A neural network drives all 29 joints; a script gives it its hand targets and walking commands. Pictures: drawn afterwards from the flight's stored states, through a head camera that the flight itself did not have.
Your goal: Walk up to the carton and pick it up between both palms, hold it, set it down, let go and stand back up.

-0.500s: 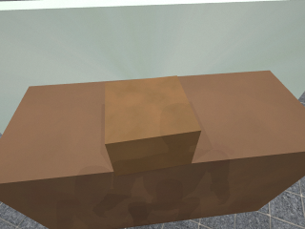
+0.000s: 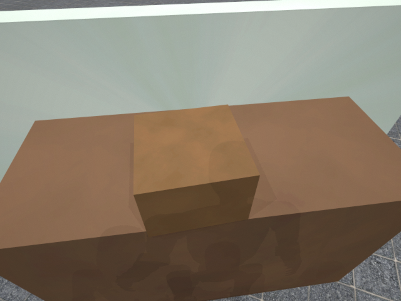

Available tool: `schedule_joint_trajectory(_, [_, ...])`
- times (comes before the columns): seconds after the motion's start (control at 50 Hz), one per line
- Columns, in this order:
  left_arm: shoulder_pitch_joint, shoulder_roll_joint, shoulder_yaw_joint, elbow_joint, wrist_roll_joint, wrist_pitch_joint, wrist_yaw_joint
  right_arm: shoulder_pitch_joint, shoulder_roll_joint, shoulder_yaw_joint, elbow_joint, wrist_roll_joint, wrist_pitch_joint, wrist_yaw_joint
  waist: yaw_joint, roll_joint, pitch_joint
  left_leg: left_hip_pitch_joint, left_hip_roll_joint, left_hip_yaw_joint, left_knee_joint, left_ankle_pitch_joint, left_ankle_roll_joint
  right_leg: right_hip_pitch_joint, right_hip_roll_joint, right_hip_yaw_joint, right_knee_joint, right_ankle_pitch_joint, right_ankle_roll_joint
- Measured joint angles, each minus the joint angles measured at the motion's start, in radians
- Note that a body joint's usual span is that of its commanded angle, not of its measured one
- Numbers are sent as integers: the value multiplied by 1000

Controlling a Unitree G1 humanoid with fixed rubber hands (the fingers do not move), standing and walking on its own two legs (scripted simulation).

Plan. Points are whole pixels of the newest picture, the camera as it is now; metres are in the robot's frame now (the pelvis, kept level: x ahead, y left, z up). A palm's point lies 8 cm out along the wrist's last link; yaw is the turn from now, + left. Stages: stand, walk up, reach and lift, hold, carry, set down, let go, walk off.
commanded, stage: stand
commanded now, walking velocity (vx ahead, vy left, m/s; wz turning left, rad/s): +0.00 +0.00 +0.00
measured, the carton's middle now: (190, 166) +0.43 +0.02 +0.02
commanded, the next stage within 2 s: none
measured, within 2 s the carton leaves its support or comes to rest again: neither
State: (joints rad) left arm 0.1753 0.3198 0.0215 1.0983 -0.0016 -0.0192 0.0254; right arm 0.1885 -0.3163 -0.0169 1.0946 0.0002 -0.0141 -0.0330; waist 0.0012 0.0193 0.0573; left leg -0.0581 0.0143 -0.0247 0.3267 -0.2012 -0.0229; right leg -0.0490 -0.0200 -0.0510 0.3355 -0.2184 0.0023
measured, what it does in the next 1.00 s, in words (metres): stands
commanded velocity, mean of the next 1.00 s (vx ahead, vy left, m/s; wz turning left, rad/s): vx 0.00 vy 0.00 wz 0.00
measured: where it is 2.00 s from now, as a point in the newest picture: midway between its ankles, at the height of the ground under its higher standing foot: outside the picture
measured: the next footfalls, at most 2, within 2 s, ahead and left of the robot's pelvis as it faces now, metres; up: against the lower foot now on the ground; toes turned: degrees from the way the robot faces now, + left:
none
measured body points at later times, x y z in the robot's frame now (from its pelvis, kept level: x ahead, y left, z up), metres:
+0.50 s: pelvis +0.00 +0.01 +0.00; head +0.00 +0.01 +0.45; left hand +0.03 +0.29 -0.14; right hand +0.05 -0.29 -0.14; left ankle -0.01 +0.13 -0.75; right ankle -0.02 -0.12 -0.75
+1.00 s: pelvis +0.00 +0.02 +0.00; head +0.01 +0.01 +0.45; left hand +0.06 +0.31 -0.13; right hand +0.06 -0.28 -0.14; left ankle -0.01 +0.13 -0.75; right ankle -0.02 -0.12 -0.75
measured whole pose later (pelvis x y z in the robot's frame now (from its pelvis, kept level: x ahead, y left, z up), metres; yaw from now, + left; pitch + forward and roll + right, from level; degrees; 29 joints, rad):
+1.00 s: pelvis +0.00 +0.02 +0.00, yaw +0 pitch -4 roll +0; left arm 0.18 0.32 0.01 1.10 0.00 -0.02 0.02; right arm 0.17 -0.31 -0.02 1.10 0.01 -0.02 -0.03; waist 0.01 0.01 0.06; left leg -0.06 0.00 -0.01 0.32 -0.20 0.00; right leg -0.04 -0.04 -0.04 0.31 -0.21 0.03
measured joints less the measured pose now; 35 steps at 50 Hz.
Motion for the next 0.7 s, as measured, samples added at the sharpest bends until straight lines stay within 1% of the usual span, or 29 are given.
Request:
schedule_joint_trajectory(0.12, [8,-3,-1,-10,-2,-4,-3,5,4,4,11,-5,1,1,12,-3,3,1,0,3,-4,2,0,-1,0,3,-1,1,1])
schedule_joint_trajectory(0.26, [24,0,0,0,-4,-5,-2,-10,7,-2,5,0,-5,2,6,-10,8,2,4,3,5,-3,1,7,2,2,-8,5,1])
schedule_joint_trajectory(0.4, [30,-19,-12,3,-2,-2,-1,-16,1,-1,6,5,-1,2,15,-12,8,4,0,9,-4,2,5,6,-2,6,-15,11,7])
schedule_joint_trajectory(0.46, [41,-20,-15,6,-2,-1,-1,-10,6,-2,2,6,0,6,11,-18,5,4,-2,9,-5,2,6,5,-4,6,-13,9,8])
schedule_joint_trajectory(0.62, [47,-15,-14,10,0,0,-1,-5,11,-2,2,6,1,8,14,-22,12,-4,-5,12,4,-2,10,-2,-8,8,-7,6,12])
schedule_joint_trajectory(0.7, [40,-11,-10,9,-4,1,-5,-10,10,-3,-2,4,-3,8,5,-20,14,-7,-7,12,4,-2,13,-2,-10,8,-13,10,15])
